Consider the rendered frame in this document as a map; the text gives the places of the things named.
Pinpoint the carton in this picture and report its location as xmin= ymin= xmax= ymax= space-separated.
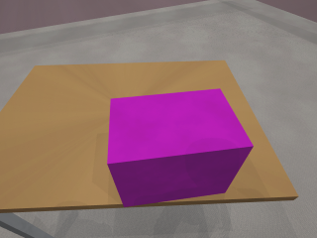
xmin=107 ymin=88 xmax=254 ymax=207

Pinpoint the table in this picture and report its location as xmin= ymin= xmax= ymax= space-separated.
xmin=0 ymin=59 xmax=298 ymax=238

